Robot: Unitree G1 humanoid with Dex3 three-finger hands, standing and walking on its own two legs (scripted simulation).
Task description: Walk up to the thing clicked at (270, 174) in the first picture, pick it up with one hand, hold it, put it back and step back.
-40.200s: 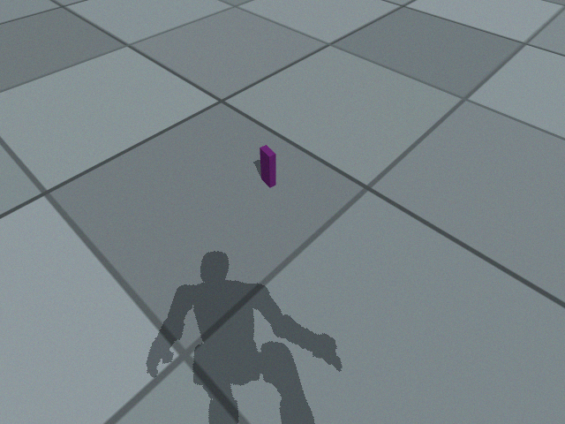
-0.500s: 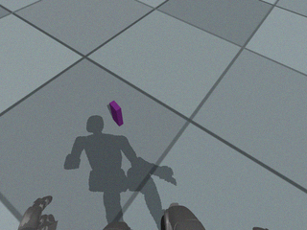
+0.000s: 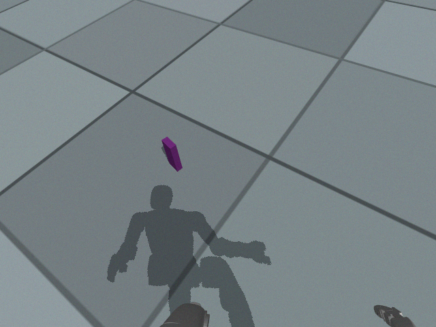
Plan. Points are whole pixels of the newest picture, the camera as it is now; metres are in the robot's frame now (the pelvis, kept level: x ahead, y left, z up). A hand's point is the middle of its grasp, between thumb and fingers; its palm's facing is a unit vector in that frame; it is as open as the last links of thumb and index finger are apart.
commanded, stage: step back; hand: left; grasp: from the side
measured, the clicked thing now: (172, 154) +1.00 +0.31 -0.66
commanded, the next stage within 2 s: stand in 1.04 s
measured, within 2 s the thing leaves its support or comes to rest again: neither
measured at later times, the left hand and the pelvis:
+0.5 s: hand out of the picture -0.04 +0.26 -0.15, palm faces +0.11 -0.92 -0.38, open 7.3 cm; pelvis -0.06 -0.01 +0.00, yaw +4 degrees
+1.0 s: hand out of the picture +0.05 +0.32 -0.15, palm faces +0.08 -0.93 -0.37, open 7.3 cm; pelvis -0.01 +0.05 +0.00, yaw +5 degrees
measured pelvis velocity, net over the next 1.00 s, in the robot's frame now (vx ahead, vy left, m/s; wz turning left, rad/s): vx -0.01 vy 0.05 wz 0.08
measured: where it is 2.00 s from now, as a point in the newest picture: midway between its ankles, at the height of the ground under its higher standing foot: outside the picture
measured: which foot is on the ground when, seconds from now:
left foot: up 0.00-0.12, down 0.14-0.42, up 0.44-0.66, down 0.68-1.00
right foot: down 0.00-1.00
